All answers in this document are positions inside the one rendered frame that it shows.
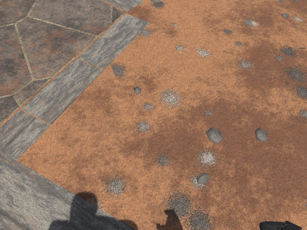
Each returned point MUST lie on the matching robot right hand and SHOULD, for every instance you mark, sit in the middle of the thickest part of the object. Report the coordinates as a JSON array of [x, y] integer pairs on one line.
[[278, 225]]

